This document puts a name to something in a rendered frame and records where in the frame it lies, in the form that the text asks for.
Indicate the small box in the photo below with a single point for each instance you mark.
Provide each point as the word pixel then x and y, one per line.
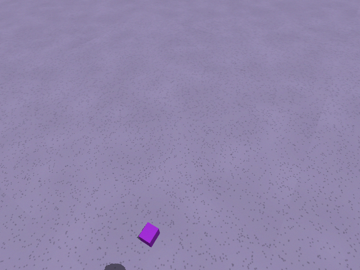
pixel 149 234

